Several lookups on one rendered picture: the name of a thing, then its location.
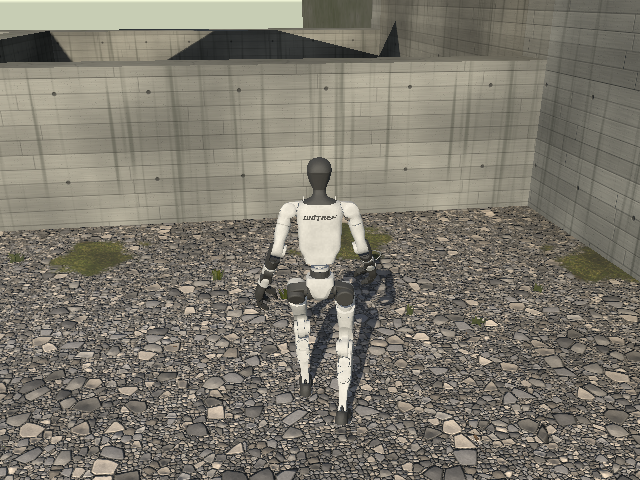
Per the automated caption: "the robot right upper arm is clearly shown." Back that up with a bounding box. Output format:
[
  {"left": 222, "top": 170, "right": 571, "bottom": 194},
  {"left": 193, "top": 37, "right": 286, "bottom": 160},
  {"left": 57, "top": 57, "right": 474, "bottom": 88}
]
[{"left": 340, "top": 201, "right": 369, "bottom": 254}]

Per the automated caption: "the robot left hand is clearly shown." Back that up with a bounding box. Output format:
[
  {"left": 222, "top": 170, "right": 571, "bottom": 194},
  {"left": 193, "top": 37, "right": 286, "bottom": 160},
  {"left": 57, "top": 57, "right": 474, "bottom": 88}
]
[{"left": 254, "top": 284, "right": 278, "bottom": 311}]

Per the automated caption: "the robot torso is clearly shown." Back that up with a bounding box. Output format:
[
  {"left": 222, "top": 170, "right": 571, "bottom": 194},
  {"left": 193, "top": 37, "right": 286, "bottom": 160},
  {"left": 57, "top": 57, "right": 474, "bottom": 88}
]
[{"left": 296, "top": 196, "right": 343, "bottom": 300}]

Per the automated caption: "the right robot foot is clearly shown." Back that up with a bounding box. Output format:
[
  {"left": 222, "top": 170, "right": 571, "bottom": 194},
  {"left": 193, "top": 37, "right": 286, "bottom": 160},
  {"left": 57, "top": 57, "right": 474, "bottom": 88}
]
[{"left": 335, "top": 406, "right": 352, "bottom": 425}]

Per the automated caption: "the robot left upper arm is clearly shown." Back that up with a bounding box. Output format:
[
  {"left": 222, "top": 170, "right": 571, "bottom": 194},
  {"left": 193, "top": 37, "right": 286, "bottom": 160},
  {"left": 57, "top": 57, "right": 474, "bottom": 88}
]
[{"left": 271, "top": 201, "right": 299, "bottom": 258}]

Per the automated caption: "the robot right forearm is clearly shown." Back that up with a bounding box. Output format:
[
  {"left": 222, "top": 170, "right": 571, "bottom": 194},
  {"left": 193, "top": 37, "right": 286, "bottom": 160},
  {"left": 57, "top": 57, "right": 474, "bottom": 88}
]
[{"left": 358, "top": 239, "right": 376, "bottom": 271}]

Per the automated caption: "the robot left forearm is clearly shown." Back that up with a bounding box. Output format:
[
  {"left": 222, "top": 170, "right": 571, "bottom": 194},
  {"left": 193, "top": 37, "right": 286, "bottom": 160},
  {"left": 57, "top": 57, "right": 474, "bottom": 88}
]
[{"left": 258, "top": 242, "right": 280, "bottom": 288}]

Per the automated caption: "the robot right hand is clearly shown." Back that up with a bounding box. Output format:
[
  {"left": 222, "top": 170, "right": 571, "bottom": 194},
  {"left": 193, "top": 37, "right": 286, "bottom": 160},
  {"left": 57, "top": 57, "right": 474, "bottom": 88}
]
[{"left": 354, "top": 266, "right": 377, "bottom": 285}]

